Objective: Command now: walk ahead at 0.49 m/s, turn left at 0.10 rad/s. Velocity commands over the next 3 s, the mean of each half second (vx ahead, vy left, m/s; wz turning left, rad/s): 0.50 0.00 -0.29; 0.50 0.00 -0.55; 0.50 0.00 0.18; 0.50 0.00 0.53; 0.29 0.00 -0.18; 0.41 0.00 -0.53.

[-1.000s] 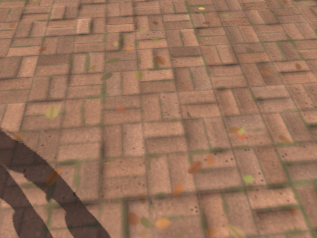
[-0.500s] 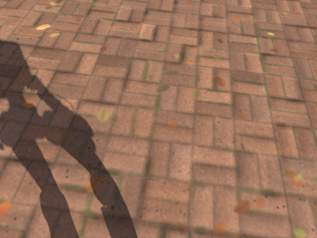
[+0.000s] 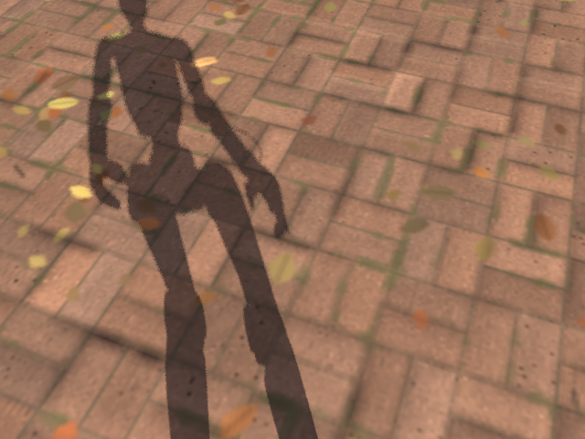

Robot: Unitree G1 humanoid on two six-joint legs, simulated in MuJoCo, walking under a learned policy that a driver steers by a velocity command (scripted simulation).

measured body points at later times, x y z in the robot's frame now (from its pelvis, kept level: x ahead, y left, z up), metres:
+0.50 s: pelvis +0.27 +0.05 +0.01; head +0.29 +0.06 +0.46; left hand +0.40 +0.31 -0.12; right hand +0.33 -0.24 -0.10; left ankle +0.31 +0.15 -0.74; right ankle +0.21 -0.10 -0.65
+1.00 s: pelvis +0.49 -0.10 +0.00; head +0.52 -0.12 +0.44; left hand +0.75 +0.07 -0.10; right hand +0.45 -0.39 -0.12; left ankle +0.50 +0.09 -0.64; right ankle +0.51 -0.17 -0.74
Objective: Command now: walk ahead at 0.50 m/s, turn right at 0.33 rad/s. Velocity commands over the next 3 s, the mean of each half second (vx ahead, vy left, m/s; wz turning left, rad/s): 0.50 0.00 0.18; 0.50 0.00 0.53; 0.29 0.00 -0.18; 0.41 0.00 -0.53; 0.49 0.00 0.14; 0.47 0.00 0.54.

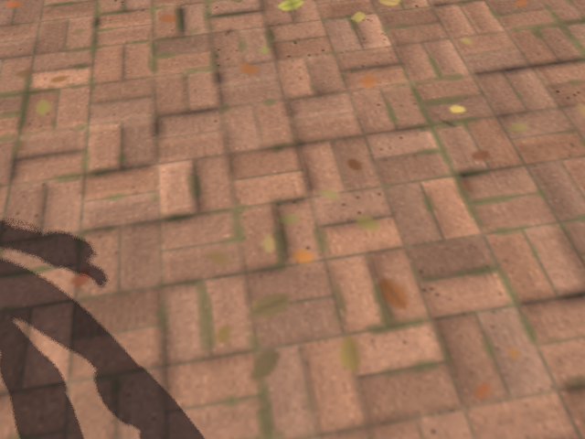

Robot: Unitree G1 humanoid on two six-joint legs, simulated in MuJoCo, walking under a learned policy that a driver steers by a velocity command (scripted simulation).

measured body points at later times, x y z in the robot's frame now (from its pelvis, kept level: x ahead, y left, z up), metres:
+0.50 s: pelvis +0.29 +0.06 -0.01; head +0.33 +0.07 +0.43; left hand +0.31 +0.35 -0.13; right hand +0.51 -0.16 -0.11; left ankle +0.37 +0.15 -0.73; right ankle +0.10 -0.07 -0.64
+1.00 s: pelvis +0.58 +0.08 +0.00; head +0.60 +0.08 +0.45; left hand +0.62 +0.39 -0.08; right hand +0.77 -0.14 -0.12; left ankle +0.42 +0.15 -0.65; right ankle +0.67 +0.00 -0.73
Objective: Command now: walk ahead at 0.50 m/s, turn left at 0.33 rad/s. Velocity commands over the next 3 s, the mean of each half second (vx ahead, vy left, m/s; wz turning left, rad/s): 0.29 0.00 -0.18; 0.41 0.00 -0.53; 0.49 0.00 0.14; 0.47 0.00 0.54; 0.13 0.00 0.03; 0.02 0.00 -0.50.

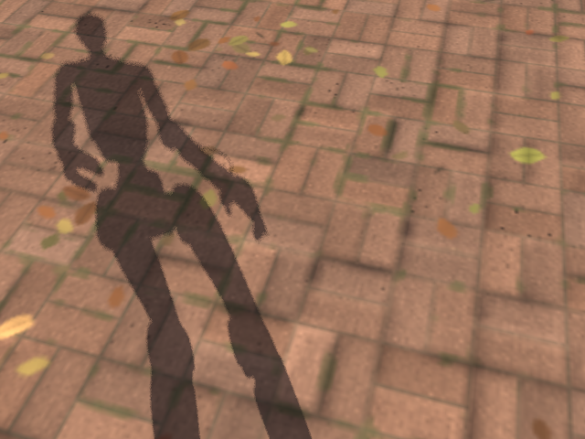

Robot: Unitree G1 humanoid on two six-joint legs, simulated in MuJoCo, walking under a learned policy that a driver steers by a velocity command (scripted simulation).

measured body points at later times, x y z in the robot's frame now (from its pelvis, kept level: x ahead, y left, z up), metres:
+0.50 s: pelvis +0.17 +0.02 +0.01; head +0.20 +0.03 +0.46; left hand +0.30 +0.30 -0.11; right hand +0.31 -0.25 -0.08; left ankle +0.25 +0.13 -0.73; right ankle +0.12 -0.11 -0.65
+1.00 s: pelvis +0.30 -0.08 +0.02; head +0.31 -0.13 +0.47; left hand +0.43 +0.16 -0.08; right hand +0.37 -0.40 -0.08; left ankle +0.50 +0.03 -0.66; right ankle +0.20 -0.13 -0.73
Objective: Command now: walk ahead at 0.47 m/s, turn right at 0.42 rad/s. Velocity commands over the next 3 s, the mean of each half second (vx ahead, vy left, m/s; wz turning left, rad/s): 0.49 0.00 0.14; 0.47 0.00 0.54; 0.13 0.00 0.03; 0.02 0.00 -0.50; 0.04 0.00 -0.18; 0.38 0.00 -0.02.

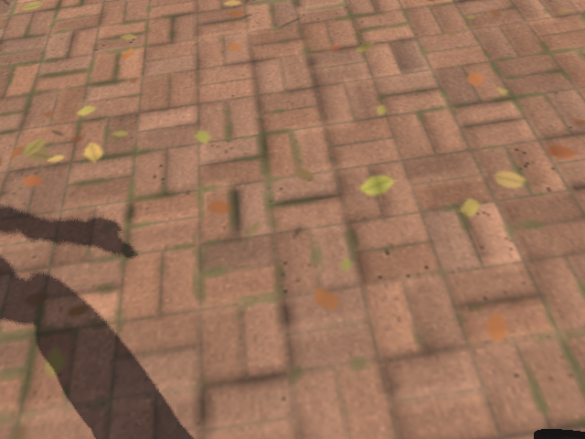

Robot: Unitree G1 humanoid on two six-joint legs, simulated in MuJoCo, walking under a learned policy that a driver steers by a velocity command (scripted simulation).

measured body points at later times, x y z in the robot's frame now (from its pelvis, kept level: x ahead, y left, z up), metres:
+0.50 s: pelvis +0.29 +0.06 -0.01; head +0.32 +0.07 +0.44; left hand +0.44 +0.33 -0.09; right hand +0.38 -0.21 -0.13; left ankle +0.28 +0.12 -0.75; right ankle +0.42 -0.11 -0.68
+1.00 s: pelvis +0.56 +0.06 -0.01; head +0.60 +0.07 +0.44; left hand +0.50 +0.35 -0.12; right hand +0.84 -0.12 -0.10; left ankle +0.60 +0.24 -0.68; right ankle +0.59 -0.05 -0.75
